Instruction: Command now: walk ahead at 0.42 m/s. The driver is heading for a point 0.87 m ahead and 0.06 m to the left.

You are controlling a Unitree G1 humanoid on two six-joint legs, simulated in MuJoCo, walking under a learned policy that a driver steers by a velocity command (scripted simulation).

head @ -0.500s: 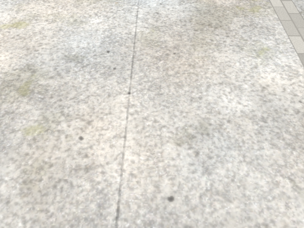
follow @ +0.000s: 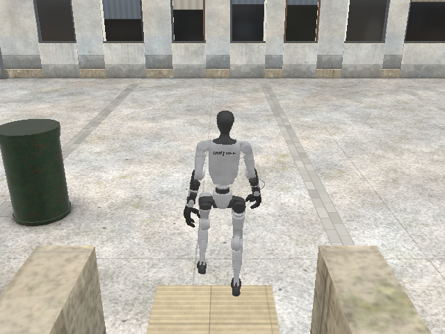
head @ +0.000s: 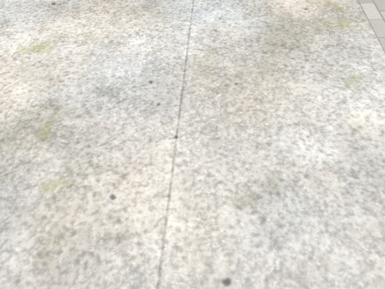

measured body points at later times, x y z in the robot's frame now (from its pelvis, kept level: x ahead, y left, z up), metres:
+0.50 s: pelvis +0.27 +0.07 +0.00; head +0.28 +0.07 +0.45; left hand +0.40 +0.34 -0.12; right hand +0.28 -0.19 -0.14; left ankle +0.26 +0.15 -0.75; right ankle +0.35 -0.10 -0.66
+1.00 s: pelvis +0.57 +0.00 +0.00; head +0.59 -0.01 +0.45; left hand +0.62 +0.26 -0.13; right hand +0.66 -0.27 -0.14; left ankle +0.59 +0.17 -0.66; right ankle +0.59 -0.08 -0.75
